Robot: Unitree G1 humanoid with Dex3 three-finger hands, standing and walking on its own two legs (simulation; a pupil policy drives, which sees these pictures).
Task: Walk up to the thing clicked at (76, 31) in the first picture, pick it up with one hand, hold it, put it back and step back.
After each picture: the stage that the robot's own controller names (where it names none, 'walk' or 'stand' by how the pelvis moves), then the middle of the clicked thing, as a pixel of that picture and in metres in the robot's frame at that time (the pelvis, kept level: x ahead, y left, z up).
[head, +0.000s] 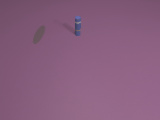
stand; (77, 26) +1.59 +0.09 -0.66
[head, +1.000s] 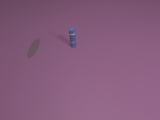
walk; (72, 37) +1.45 +0.23 -0.65
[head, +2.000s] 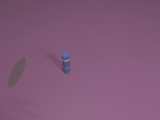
walk; (66, 63) +0.95 +0.22 -0.64
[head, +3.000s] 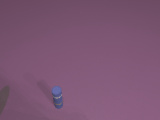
walk; (57, 98) +0.59 +0.20 -0.63
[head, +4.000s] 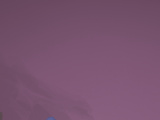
stand; out of the picture +0.39 +0.23 -0.63
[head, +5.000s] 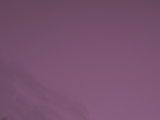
stand; out of the picture +0.36 +0.18 -0.65
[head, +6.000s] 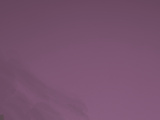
stand; out of the picture +0.37 +0.20 -0.66
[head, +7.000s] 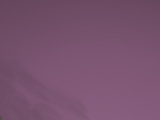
stand; out of the picture +0.36 +0.21 -0.66
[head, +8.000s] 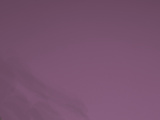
stand; out of the picture +0.35 +0.21 -0.66
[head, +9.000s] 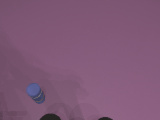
go down; (36, 94) +0.39 +0.24 -0.49
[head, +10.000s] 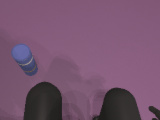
go down; (26, 62) +0.43 +0.27 -0.28
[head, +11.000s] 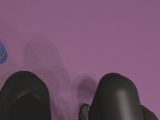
close in; out of the picture +0.41 +0.30 -0.19
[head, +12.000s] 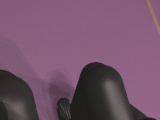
close; out of the picture +0.40 +0.32 -0.15
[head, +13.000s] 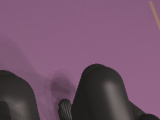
lift; out of the picture +0.38 +0.33 -0.16
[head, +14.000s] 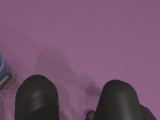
lift; out of the picture +0.31 +0.29 -0.06
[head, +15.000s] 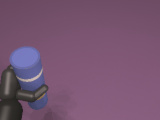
hold; (33, 83) +0.32 +0.17 +0.06
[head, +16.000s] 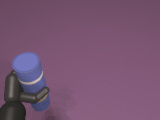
hold; (35, 86) +0.33 +0.17 +0.02
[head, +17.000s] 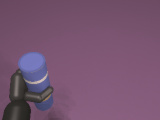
crouch; (39, 85) +0.33 +0.16 +0.02
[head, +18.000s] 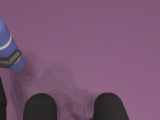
crouch; (5, 49) +0.43 +0.25 -0.05
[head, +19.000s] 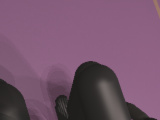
lower; out of the picture +0.42 +0.34 -0.16
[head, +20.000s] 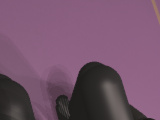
lower; out of the picture +0.42 +0.35 -0.16
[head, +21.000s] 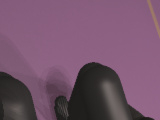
lower; out of the picture +0.41 +0.35 -0.16
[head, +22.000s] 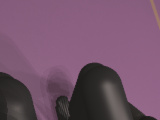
lower; out of the picture +0.40 +0.35 -0.16
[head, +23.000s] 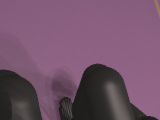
loosen; out of the picture +0.39 +0.32 -0.16
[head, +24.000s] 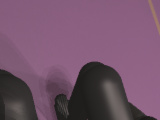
rise; out of the picture +0.39 +0.32 -0.16
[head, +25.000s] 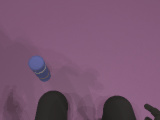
walk; (41, 70) +0.44 +0.24 -0.37
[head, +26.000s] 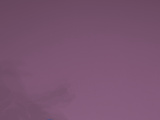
stand; out of the picture +0.37 +0.20 -0.60
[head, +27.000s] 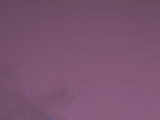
stand; out of the picture +0.38 +0.21 -0.60
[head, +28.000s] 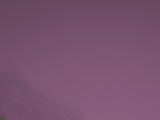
stand; out of the picture +0.39 +0.20 -0.65
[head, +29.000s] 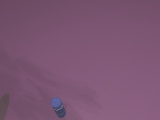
walk; (59, 108) +0.44 +0.22 -0.62
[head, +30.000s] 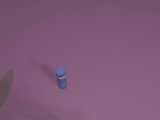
walk; (61, 78) +0.68 +0.18 -0.63
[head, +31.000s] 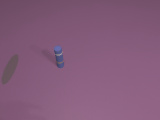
stand; (59, 57) +0.99 +0.28 -0.63
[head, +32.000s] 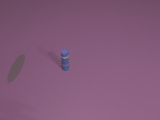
stand; (65, 60) +1.02 +0.20 -0.65
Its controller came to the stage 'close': yes
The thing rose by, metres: 0.67
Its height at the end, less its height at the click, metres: +0.00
